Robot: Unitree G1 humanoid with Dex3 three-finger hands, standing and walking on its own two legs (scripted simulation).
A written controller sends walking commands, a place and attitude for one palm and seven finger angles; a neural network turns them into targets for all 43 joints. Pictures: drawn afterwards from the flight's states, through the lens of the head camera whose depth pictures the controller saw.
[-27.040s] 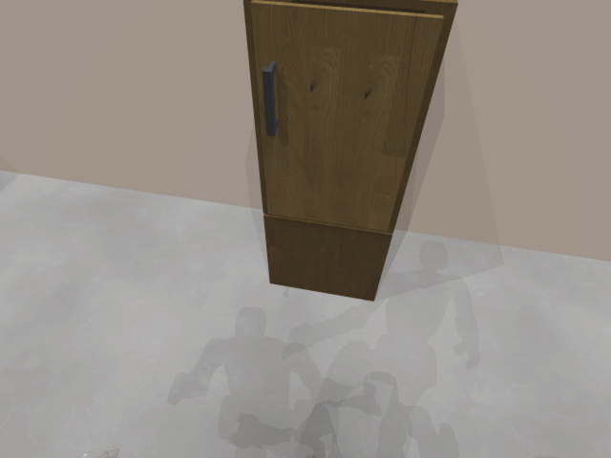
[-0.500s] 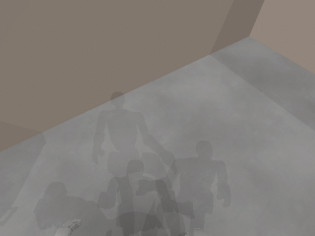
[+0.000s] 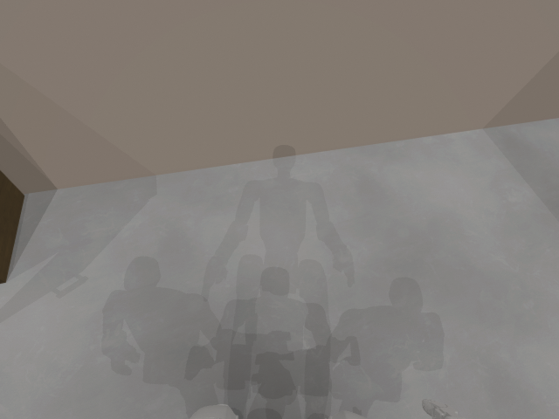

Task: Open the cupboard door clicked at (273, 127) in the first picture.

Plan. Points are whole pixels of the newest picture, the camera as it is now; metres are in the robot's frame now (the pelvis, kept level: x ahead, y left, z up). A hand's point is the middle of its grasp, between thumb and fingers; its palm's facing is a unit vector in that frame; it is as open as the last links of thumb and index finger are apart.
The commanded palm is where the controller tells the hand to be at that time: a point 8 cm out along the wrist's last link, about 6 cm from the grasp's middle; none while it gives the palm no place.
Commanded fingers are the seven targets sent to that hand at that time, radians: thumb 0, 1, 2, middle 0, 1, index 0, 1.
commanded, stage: turn to face it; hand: left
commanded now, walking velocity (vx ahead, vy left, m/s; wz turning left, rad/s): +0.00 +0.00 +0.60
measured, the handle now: out of the picture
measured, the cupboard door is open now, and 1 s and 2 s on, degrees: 49 49 49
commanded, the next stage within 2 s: take the last steps up to it in 1.68 s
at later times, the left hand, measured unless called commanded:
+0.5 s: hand out of the picture +0.06 +0.15 -0.13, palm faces +0.28 -0.92 -0.28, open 7.4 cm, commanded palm none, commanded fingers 0.00 0.90 0.90 -0.20 -0.30 -0.20 -0.30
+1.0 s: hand out of the picture -0.03 +0.19 -0.15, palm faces +0.59 -0.76 -0.26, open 7.4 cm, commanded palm none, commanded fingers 0.00 0.90 0.90 -0.20 -0.30 -0.20 -0.30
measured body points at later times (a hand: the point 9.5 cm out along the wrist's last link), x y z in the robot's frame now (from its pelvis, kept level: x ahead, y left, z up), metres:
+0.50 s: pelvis +0.02 -0.06 +0.02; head +0.08 -0.08 +0.46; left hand +0.04 +0.20 -0.11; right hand +0.16 -0.29 -0.15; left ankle -0.05 +0.07 -0.63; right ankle +0.02 -0.16 -0.72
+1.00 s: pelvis +0.03 -0.03 +0.02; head +0.07 +0.01 +0.46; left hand -0.06 +0.23 -0.13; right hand +0.27 -0.18 -0.12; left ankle -0.02 +0.05 -0.72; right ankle +0.10 -0.18 -0.65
